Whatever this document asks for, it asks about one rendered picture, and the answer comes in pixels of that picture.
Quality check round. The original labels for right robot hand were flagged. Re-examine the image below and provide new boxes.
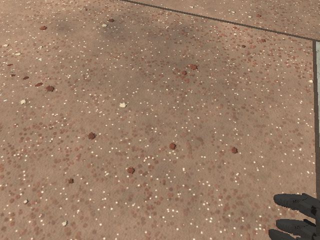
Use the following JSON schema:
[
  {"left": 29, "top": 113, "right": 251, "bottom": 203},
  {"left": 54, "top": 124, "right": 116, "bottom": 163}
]
[{"left": 268, "top": 193, "right": 320, "bottom": 240}]

